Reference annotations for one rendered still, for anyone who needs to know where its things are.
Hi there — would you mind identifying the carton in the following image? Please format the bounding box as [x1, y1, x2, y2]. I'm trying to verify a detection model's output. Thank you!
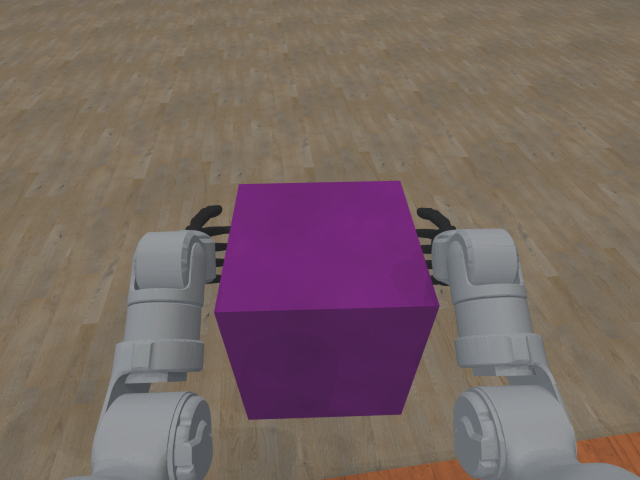
[214, 181, 440, 420]

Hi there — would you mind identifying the robot left hand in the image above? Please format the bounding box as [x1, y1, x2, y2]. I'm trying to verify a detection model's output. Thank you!
[186, 205, 231, 284]

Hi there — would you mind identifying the robot left upper arm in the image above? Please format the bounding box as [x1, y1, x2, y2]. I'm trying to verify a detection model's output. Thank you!
[63, 391, 213, 480]

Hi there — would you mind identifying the robot left forearm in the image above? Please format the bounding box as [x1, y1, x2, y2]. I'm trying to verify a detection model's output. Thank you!
[91, 230, 216, 472]

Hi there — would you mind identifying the robot right forearm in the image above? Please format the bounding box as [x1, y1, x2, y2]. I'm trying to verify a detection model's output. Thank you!
[431, 228, 577, 456]

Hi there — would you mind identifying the robot right hand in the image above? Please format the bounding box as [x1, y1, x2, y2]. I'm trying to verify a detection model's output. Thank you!
[416, 208, 456, 286]

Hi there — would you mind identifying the robot right upper arm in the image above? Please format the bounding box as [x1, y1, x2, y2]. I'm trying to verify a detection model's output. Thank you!
[453, 385, 640, 480]

